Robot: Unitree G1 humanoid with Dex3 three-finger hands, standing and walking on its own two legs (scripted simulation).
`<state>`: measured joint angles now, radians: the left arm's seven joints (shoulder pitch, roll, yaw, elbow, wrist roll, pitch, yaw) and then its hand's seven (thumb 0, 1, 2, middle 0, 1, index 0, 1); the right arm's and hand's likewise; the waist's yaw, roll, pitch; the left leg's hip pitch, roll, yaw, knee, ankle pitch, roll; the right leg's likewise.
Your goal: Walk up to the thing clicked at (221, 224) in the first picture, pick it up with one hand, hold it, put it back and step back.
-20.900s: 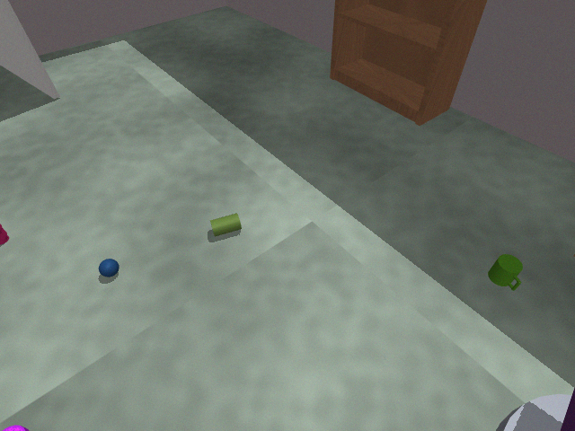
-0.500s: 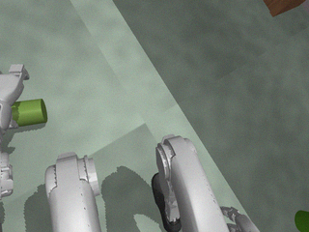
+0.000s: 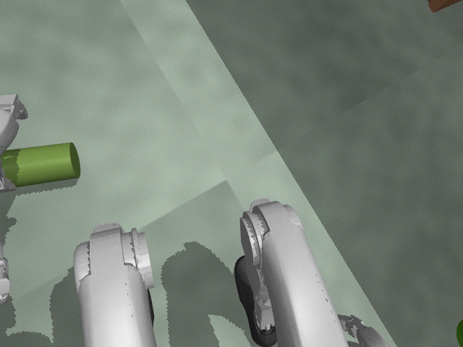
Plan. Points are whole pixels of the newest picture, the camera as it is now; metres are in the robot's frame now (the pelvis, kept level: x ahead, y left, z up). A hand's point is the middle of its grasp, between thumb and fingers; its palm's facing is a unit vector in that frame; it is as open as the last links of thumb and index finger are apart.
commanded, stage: close in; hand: left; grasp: from above
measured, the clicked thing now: (41, 164) +0.46 +0.33 -0.29
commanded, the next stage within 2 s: rest palm in 0.16 s
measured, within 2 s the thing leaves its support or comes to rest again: neither
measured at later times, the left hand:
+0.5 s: hand (28, 165) +0.44 +0.33 -0.22, palm faces -0.46 -0.08 -0.88, open 13.8 cm
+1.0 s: hand (37, 168) +0.45 +0.32 -0.25, palm faces -0.46 -0.12 -0.88, open 14.3 cm
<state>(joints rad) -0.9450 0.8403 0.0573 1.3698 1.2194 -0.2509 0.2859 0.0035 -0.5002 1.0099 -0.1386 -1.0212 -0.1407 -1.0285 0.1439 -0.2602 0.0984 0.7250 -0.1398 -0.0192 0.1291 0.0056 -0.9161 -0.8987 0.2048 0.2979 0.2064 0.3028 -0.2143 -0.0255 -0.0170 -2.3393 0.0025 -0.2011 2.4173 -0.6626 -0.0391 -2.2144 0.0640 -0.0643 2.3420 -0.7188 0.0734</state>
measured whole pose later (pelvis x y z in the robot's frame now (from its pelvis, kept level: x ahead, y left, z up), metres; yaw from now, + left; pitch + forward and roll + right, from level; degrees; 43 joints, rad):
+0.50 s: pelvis -0.01 +0.01 -0.02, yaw -2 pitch +30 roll -12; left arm -1.02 0.92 0.10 1.65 1.34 -0.26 0.51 0.00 -0.50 1.03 -0.09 -1.05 -0.10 -1.05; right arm 0.12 -0.27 0.18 0.71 -0.21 -0.08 0.14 0.00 -0.91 -0.90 0.20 0.30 0.21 0.30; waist -0.31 -0.09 0.04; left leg -2.39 0.00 -0.23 2.48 -0.65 -0.03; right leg -2.24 0.08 -0.09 2.38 -0.69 0.07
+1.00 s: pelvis +0.00 +0.00 -0.02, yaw -4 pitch +29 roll -13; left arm -0.98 0.97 0.14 1.66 1.30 -0.27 0.56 0.00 -0.55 1.04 -0.09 -0.97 -0.07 -1.00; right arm 0.06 -0.30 0.23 0.69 -0.26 -0.15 0.19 0.00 -0.91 -0.90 0.20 0.30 0.21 0.30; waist -0.32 -0.12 0.09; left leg -2.37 0.01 -0.28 2.54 -0.70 -0.04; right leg -2.23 0.10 -0.12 2.40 -0.72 0.08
